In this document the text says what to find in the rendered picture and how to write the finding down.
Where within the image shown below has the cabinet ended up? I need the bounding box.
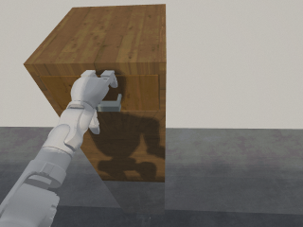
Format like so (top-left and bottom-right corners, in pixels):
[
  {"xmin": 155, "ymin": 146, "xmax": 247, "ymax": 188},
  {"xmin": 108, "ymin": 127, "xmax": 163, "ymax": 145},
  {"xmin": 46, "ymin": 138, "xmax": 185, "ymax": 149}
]
[{"xmin": 24, "ymin": 4, "xmax": 167, "ymax": 183}]

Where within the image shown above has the robot left forearm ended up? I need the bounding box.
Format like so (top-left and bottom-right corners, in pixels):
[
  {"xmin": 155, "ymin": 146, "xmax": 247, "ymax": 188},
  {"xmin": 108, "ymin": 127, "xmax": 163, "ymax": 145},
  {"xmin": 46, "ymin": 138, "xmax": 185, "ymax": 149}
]
[{"xmin": 0, "ymin": 100, "xmax": 95, "ymax": 218}]

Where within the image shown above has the left robot upper arm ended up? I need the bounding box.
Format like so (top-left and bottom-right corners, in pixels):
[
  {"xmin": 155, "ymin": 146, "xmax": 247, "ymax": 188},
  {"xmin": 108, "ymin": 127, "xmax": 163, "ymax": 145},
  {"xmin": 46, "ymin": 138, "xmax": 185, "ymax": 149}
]
[{"xmin": 0, "ymin": 183, "xmax": 60, "ymax": 227}]

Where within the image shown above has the handle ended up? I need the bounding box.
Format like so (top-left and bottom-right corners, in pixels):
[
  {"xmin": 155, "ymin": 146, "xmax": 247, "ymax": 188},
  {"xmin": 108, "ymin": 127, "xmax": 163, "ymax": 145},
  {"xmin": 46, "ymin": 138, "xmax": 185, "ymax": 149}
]
[{"xmin": 95, "ymin": 94, "xmax": 122, "ymax": 112}]

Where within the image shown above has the robot left hand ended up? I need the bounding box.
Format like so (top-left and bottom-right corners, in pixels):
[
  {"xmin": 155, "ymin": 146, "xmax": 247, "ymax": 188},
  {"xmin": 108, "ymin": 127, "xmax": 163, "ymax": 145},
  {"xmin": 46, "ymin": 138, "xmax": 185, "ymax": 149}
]
[{"xmin": 70, "ymin": 70, "xmax": 118, "ymax": 134}]

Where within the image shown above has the drawer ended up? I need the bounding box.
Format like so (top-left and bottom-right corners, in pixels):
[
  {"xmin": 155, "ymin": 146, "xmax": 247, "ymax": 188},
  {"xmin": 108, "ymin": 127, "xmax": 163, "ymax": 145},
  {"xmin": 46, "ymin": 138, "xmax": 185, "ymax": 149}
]
[{"xmin": 40, "ymin": 74, "xmax": 160, "ymax": 111}]

